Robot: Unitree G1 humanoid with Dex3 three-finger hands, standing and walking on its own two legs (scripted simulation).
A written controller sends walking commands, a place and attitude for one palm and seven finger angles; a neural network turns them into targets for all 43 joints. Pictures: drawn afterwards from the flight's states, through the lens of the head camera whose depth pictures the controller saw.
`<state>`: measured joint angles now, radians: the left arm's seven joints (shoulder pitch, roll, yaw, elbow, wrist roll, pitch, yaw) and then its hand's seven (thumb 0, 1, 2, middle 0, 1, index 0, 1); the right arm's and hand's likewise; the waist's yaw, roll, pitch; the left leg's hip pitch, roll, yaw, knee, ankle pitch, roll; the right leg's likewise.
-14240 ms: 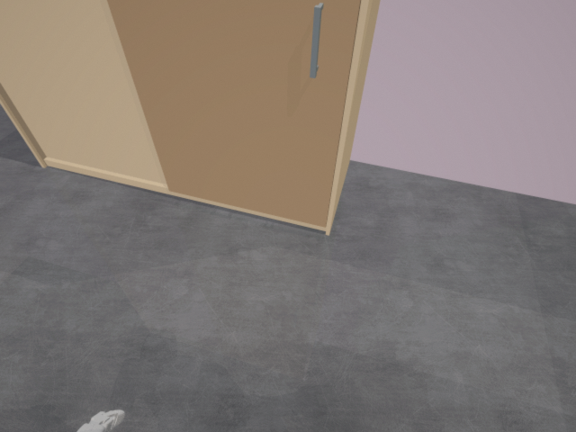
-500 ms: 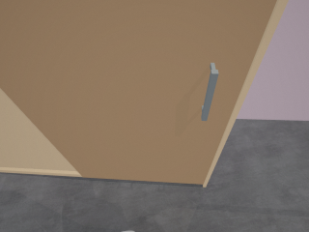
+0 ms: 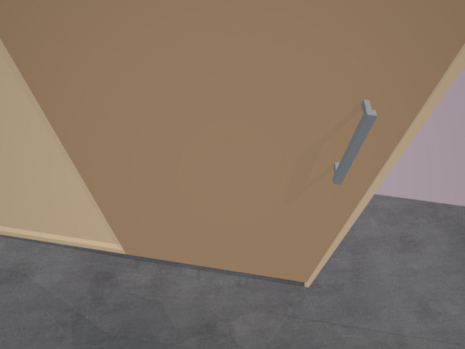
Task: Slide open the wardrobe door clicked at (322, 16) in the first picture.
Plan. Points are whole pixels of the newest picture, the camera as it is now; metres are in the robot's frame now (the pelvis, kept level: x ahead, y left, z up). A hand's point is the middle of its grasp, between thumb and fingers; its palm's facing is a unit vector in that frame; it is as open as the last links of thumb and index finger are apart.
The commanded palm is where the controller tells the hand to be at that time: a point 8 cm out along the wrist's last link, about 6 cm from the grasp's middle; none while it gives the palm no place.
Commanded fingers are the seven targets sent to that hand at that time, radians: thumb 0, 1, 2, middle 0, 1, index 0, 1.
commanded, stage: come to a stop and stand still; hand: right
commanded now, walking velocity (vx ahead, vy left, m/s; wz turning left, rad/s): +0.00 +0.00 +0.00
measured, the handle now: (350, 145) +0.49 -0.18 +0.09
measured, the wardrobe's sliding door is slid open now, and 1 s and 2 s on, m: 0.00 0.00 0.00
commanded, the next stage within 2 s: look again from close up in 1.10 s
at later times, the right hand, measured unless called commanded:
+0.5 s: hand out of the picture -0.04 -0.17 -0.16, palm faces +0.05 +0.98 -0.21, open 7.3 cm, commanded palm none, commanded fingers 0.00 -0.90 -0.90 0.20 0.30 0.20 0.30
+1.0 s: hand out of the picture -0.03 -0.18 -0.16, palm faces +0.05 +0.98 -0.18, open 7.3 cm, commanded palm none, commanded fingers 0.00 -0.90 -0.90 0.20 0.30 0.20 0.30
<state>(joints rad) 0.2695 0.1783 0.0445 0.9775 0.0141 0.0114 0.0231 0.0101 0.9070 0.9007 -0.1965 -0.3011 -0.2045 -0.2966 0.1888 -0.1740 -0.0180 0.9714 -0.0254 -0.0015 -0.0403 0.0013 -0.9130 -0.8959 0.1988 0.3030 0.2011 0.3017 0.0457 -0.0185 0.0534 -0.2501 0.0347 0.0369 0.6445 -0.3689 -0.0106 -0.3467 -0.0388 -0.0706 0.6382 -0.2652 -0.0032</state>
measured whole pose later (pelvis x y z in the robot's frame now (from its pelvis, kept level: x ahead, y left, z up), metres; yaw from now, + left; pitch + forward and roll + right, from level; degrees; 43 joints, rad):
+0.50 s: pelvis -0.03 +0.01 +0.01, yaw -1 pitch -3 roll +1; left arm 0.39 0.17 0.01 1.04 0.02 0.02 0.01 0.01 0.91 0.90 -0.19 -0.30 -0.20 -0.30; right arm 0.38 -0.17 -0.01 1.01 -0.02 0.01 -0.03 0.00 -0.91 -0.90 0.20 0.30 0.20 0.30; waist 0.01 -0.01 0.01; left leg -0.23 0.01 0.07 0.55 -0.28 0.01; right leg -0.33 -0.04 -0.02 0.53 -0.16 0.01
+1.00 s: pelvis -0.02 -0.01 +0.02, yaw -1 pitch -2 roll +1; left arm 0.27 0.17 0.00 1.08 0.01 -0.01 0.01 0.01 0.91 0.90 -0.20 -0.30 -0.20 -0.30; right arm 0.34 -0.16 0.00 1.06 -0.02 -0.02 -0.03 0.00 -0.91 -0.90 0.20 0.30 0.20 0.30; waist 0.00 0.01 0.01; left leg -0.17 0.03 0.06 0.46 -0.25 -0.02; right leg -0.28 -0.01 -0.04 0.46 -0.14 -0.02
